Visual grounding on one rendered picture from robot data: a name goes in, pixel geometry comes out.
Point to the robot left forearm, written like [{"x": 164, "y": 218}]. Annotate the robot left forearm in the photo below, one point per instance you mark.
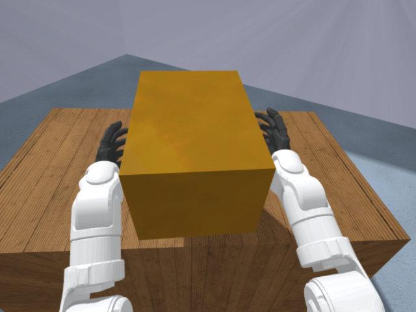
[{"x": 96, "y": 227}]

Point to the pedestal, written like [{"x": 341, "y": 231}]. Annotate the pedestal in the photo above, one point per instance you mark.
[{"x": 240, "y": 272}]

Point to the left robot hand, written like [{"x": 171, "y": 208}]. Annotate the left robot hand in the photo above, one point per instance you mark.
[{"x": 107, "y": 150}]

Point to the robot right upper arm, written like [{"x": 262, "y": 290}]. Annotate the robot right upper arm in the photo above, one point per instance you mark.
[{"x": 342, "y": 292}]

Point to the robot left upper arm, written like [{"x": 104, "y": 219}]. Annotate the robot left upper arm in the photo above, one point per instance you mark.
[{"x": 116, "y": 303}]

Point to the right robot hand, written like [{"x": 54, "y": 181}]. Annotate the right robot hand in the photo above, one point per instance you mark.
[{"x": 277, "y": 138}]

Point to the robot right forearm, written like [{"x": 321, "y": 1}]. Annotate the robot right forearm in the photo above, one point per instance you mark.
[{"x": 303, "y": 198}]

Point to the carton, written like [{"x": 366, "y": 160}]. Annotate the carton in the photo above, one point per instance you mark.
[{"x": 195, "y": 161}]

